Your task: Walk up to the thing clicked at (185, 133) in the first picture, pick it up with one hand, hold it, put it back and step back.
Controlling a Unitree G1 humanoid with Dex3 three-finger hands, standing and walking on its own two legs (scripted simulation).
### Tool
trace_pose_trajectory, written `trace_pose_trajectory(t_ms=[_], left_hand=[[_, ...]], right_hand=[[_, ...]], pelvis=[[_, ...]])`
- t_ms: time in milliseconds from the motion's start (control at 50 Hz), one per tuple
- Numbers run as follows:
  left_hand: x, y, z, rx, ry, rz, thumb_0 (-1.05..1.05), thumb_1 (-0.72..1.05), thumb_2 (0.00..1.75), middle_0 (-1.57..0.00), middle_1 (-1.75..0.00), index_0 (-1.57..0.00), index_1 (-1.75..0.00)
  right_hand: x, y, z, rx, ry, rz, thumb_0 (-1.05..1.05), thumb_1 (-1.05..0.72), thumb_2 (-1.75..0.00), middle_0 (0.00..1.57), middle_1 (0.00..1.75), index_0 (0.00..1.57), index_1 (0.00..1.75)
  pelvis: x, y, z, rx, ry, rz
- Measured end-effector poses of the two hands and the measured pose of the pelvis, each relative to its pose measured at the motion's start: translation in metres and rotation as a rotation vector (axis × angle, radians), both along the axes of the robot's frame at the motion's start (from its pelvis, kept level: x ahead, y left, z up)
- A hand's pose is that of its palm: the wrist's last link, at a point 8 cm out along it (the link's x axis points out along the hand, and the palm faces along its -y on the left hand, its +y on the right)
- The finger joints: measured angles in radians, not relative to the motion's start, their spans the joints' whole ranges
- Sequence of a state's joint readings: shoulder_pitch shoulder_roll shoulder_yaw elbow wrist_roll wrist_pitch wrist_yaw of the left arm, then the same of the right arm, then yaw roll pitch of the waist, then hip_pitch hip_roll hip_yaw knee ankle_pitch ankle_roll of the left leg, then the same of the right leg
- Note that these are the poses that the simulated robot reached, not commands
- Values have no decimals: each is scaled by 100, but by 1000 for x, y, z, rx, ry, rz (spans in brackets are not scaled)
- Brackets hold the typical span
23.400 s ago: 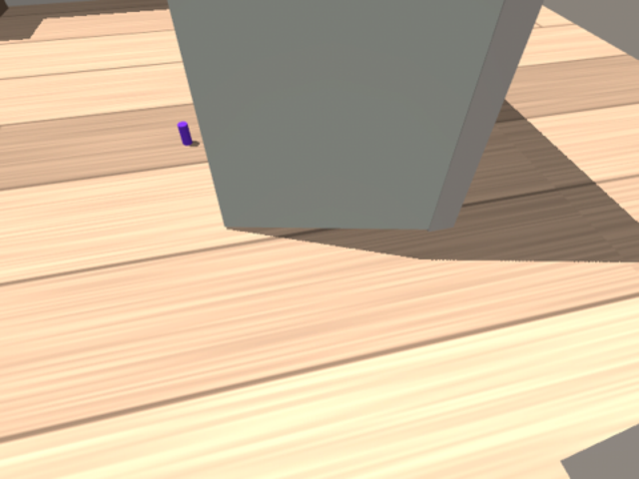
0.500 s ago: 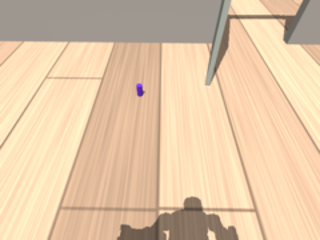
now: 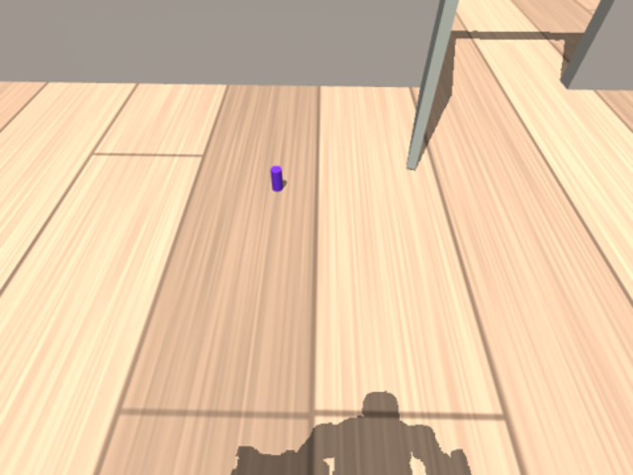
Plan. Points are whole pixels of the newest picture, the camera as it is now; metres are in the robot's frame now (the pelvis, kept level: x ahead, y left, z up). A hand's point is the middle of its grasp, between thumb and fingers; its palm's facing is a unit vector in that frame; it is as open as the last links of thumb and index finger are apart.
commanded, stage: stand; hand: left
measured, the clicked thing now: (276, 179) +1.46 +0.20 -0.72
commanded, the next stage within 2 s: walk up in 0.08 s
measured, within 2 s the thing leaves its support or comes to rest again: neither
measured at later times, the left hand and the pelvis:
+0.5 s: hand (165, 468) +0.16 +0.22 -0.14, palm faces +0.00 -0.90 -0.44, open 7.4 cm; pelvis +0.10 -0.07 -0.02, yaw -2 degrees
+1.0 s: hand (192, 331) +0.39 +0.24 -0.17, palm faces -0.04 -0.94 -0.33, open 7.4 cm; pelvis +0.34 -0.03 -0.02, yaw +1 degrees
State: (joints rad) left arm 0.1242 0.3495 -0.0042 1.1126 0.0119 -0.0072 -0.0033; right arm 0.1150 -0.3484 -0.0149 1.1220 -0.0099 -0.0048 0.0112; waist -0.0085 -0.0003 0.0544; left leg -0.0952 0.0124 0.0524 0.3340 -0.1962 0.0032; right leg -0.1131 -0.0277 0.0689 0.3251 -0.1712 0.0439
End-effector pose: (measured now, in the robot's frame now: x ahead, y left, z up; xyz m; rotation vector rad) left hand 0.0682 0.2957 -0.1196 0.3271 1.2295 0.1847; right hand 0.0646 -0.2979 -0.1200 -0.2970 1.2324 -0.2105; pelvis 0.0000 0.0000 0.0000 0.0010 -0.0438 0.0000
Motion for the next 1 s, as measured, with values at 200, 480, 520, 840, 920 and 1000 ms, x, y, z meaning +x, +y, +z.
trace_pose_trajectory(t_ms=[200, 480, 520, 840, 920, 1000], left_hand=[[9, 7, 10, 9, 11, -34, 1, 90, 89, -21, -30, -20, -30], [86, -32, 22, 116, -123, -18, 0, 90, 89, -20, -30, -20, -30], [86, -42, 25, 99, -103, 0, 0, 90, 89, -20, -30, -20, -30], [204, -36, -12, 6, -46, 46, 1, 90, 89, -21, -30, -20, -30], [254, -17, -28, -1, -8, 42, 1, 90, 89, -21, -30, -20, -30], [315, -13, -17, -12, -17, -6, 1, 90, 89, -21, -30, -20, -30]], right_hand=[[-6, -17, 7, 11, -59, -38, 0, -90, -90, 21, 30, 20, 30], [41, -114, -28, -27, 28, -61, 1, -90, -90, 20, 30, 20, 30], [69, -111, -22, -2, -7, -42, 1, -90, -90, 20, 30, 20, 30], [252, -86, 6, -35, -6, 91, 1, -90, -90, 20, 30, 20, 30], [315, -66, 7, -67, -73, 104, 1, -90, -90, 20, 30, 20, 30], [351, -50, 21, -61, -147, 65, 0, -90, -90, 20, 30, 20, 30]], pelvis=[[12, -8, 1, -3, 17, -34], [91, -73, -26, -11, -28, -37], [104, -76, -18, -15, -31, -38], [253, -60, -21, -54, 13, 29], [298, -41, -29, -7, 15, 18], [338, -32, -17, -30, 9, 18]])
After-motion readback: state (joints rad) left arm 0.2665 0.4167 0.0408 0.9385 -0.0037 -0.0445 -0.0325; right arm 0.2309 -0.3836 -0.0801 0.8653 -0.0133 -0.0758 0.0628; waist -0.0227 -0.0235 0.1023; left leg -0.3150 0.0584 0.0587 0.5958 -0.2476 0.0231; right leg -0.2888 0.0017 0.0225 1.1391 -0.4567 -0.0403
